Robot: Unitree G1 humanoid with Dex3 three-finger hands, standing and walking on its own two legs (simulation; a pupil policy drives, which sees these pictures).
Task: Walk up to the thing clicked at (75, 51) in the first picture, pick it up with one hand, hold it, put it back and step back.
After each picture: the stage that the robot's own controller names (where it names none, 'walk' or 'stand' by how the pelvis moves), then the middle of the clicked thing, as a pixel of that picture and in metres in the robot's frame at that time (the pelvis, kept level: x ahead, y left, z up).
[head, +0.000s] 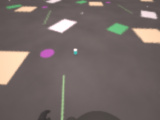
stand; (75, 51) +1.45 +0.28 -0.72
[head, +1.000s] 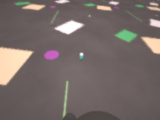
walk; (81, 56) +1.33 +0.10 -0.70
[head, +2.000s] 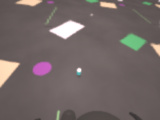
walk; (78, 71) +0.83 +0.09 -0.70
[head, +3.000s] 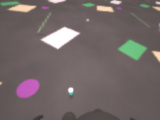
walk; (70, 91) +0.50 +0.18 -0.71
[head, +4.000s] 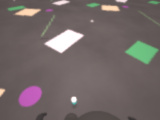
stand; (74, 100) +0.38 +0.16 -0.71
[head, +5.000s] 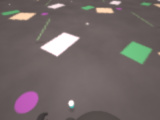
stand; (71, 104) +0.35 +0.19 -0.72
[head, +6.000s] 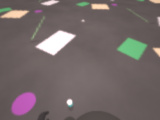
stand; (70, 103) +0.34 +0.21 -0.72
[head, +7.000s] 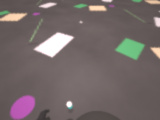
stand; (69, 105) +0.33 +0.22 -0.73
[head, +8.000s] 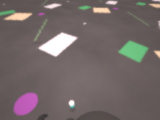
stand; (71, 104) +0.35 +0.18 -0.73
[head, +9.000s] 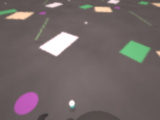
stand; (72, 104) +0.34 +0.18 -0.73
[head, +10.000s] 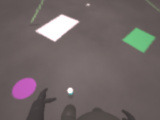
go down; (70, 91) +0.38 +0.17 -0.68
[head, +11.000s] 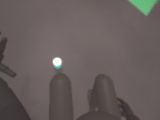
go down; (57, 63) +0.44 +0.22 -0.29
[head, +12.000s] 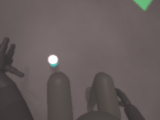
close in; (53, 61) +0.43 +0.23 -0.27
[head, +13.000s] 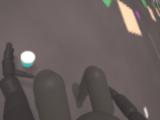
close; (27, 59) +0.42 +0.26 -0.22
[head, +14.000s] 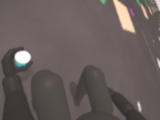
close; (22, 59) +0.41 +0.27 -0.22
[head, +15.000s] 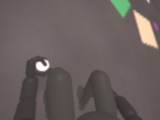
lift; (42, 67) +0.34 +0.25 -0.19
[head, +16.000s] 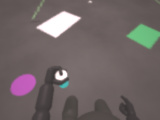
lift; (62, 79) +0.31 +0.18 +0.00
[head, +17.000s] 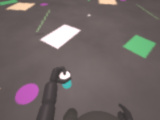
hold; (65, 80) +0.32 +0.16 -0.02
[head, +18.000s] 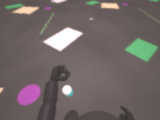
hold; (68, 91) +0.30 +0.16 -0.15
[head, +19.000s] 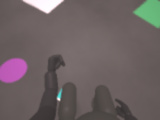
crouch; (62, 94) +0.21 +0.23 -0.48
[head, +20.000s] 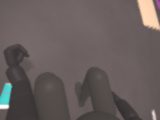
lower; (9, 94) +0.20 +0.34 -0.26
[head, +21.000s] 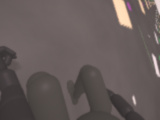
lower; out of the picture +0.20 +0.42 -0.25
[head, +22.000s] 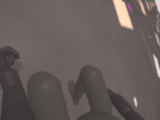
lower; out of the picture +0.20 +0.49 -0.25
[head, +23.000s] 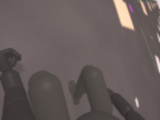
lower; out of the picture +0.21 +0.57 -0.25
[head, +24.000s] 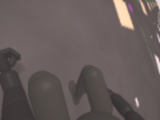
lower; out of the picture +0.21 +0.63 -0.25
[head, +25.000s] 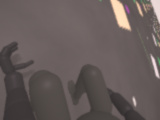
withdraw; out of the picture +0.22 +0.68 -0.25
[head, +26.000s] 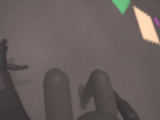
stand; out of the picture +0.26 +0.72 -0.27
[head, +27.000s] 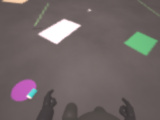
stand; (32, 93) +0.37 +0.69 -0.64
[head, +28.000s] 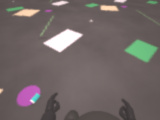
stand; (35, 98) +0.38 +0.71 -0.69
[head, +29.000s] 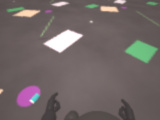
stand; (34, 98) +0.38 +0.71 -0.69
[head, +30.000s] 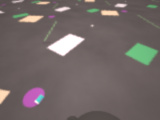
stand; (39, 99) +0.40 +0.72 -0.74
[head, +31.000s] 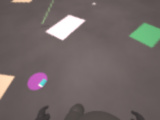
walk; (42, 82) +0.45 +0.74 -0.73
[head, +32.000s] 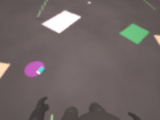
walk; (40, 70) +0.67 +0.72 -0.73
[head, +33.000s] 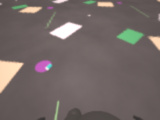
stand; (48, 67) +0.91 +0.79 -0.73
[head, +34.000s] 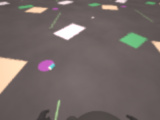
stand; (51, 66) +0.97 +0.71 -0.74
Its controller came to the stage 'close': yes
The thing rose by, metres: 0.70
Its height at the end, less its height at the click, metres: -0.02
